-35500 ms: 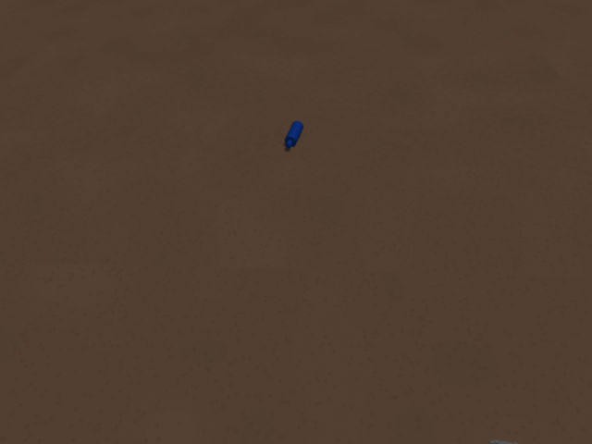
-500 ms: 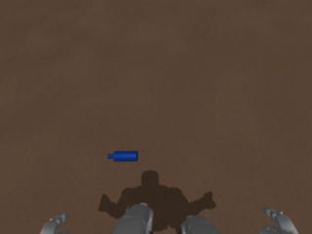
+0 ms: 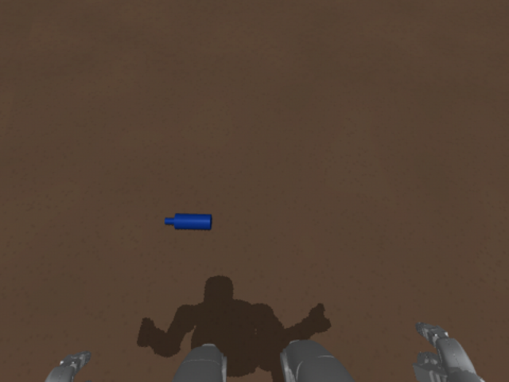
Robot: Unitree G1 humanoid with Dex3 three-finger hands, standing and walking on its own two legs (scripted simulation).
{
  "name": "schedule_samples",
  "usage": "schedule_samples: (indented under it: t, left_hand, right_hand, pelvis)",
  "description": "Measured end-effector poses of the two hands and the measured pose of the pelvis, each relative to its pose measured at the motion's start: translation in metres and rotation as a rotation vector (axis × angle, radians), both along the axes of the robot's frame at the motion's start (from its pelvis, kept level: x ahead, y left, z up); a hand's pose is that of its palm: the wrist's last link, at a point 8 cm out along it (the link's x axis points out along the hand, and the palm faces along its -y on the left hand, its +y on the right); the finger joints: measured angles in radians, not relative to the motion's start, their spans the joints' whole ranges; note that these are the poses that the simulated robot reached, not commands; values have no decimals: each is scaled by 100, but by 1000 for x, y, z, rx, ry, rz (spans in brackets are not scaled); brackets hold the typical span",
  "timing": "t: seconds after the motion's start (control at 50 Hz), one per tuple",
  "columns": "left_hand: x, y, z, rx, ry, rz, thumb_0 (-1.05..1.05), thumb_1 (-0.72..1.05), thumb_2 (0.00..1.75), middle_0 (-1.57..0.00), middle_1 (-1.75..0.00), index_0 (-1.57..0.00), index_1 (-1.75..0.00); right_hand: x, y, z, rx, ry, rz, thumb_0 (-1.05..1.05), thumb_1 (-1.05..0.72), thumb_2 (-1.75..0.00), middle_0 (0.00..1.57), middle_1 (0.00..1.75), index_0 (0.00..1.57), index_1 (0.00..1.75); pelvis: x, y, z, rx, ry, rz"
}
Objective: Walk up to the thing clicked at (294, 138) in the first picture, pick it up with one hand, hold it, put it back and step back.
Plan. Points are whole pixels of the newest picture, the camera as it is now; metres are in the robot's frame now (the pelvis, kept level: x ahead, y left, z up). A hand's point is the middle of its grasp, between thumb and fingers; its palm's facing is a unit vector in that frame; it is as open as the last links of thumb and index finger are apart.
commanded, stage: step back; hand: left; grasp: from above
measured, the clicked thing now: (188, 221) +0.69 +0.27 -0.73
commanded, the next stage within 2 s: none
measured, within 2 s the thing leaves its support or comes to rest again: neither
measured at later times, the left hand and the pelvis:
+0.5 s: hand out of the picture -0.05 +0.25 -0.15, palm faces +0.06 -0.91 -0.41, open 7.4 cm; pelvis -0.17 -0.03 -0.01, yaw +4 degrees
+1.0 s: hand out of the picture -0.28 +0.21 -0.13, palm faces +0.05 -0.89 -0.46, open 7.4 cm; pelvis -0.33 -0.08 +0.00, yaw +4 degrees
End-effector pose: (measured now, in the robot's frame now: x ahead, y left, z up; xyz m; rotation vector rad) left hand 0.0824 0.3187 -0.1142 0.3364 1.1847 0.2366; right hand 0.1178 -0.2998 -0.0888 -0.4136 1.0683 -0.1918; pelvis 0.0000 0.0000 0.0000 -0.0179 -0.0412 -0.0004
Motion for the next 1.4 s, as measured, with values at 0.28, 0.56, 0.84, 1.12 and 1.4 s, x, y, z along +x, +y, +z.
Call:
schedule_samples:
  t: [0.28, 0.56, 0.84, 1.12, 1.4]
  left_hand:
    - [-106, -44, 22, 48, 8, -3, 1, 90, 90, -21, -30, -21, -30]
    - [-161, -37, 8, 18, -102, 22, 1, 90, 90, -20, -30, -21, -30]
    - [-310, -77, 7, 42, 24, 15, 0, 90, 90, -20, -30, -21, -30]
    - [-412, -56, 16, 80, -31, 97, 1, 90, 90, -21, -30, -21, -30]
    - [-459, -77, 6, 3, 29, 112, 1, 91, 90, -20, -30, -21, -30]
  right_hand:
    - [-111, -50, -28, 39, 65, -54, 1, -91, -89, 20, 30, 20, 30]
    - [-218, -35, -23, 24, 140, 4, 1, -90, -89, 20, 30, 20, 30]
    - [-266, -80, -27, 37, 6, -5, 1, -91, -89, 20, 30, 20, 30]
    - [-383, -69, -40, 48, 169, 43, 1, -91, -89, 20, 30, 20, 30]
    - [-404, -65, -28, 82, 97, 13, 1, -90, -89, 20, 30, 20, 30]
  pelvis:
    - [-90, -34, -2, 49, 2, 9]
    - [-186, -35, -6, 22, -14, 73]
    - [-287, -73, -10, 20, -3, 17]
    - [-365, -68, -9, 56, -8, 114]
    - [-381, -73, -1, 0, -21, 81]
